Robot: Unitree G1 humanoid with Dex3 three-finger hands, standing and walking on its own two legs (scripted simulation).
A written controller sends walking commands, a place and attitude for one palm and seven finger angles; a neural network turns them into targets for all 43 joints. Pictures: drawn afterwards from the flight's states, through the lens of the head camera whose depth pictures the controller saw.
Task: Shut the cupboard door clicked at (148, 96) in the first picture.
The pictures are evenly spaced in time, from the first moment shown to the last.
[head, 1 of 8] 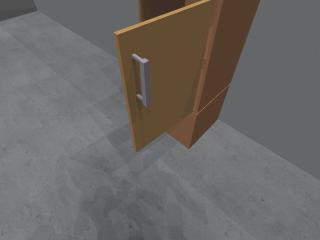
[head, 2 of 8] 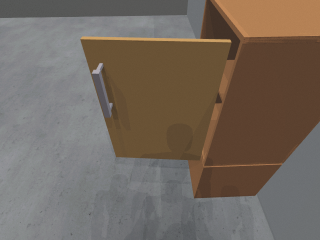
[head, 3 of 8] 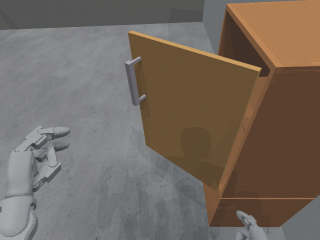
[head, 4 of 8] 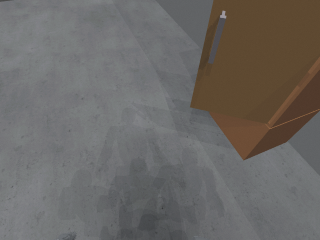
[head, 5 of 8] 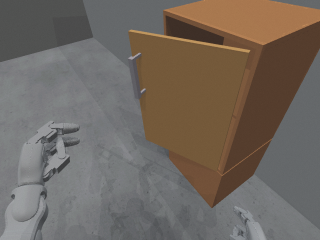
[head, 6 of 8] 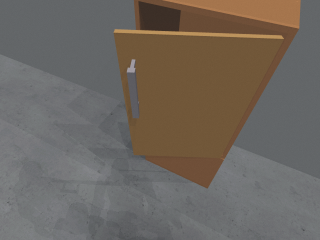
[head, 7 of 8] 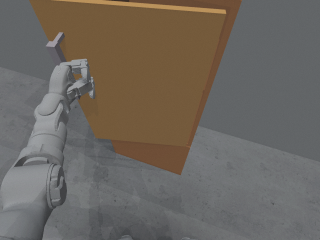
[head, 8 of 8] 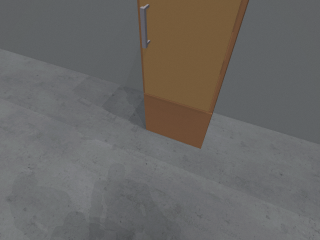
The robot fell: no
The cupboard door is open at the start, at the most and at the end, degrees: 85 85 0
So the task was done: yes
